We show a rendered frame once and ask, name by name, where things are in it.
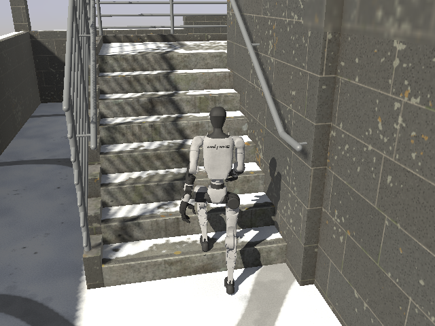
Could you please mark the robot left hand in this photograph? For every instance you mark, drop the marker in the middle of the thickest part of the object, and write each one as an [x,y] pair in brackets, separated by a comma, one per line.
[182,210]

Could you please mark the robot left upper arm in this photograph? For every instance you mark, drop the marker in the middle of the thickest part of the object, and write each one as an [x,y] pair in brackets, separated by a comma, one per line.
[196,143]

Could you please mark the robot right forearm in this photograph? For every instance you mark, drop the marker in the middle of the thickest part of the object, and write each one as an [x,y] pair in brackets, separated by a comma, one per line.
[236,174]

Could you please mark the humanoid robot head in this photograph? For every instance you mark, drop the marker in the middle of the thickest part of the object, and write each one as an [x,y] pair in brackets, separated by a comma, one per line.
[217,117]

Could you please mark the robot left forearm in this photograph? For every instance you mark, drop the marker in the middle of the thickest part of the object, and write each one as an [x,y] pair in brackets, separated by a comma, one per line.
[188,187]

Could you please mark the robot right foot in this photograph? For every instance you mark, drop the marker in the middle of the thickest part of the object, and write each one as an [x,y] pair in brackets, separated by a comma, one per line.
[230,287]

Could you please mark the robot right hand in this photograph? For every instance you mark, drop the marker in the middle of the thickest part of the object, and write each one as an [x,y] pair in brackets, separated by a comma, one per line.
[232,178]

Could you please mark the robot right upper arm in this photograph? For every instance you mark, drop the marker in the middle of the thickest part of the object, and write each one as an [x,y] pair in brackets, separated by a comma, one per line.
[239,153]

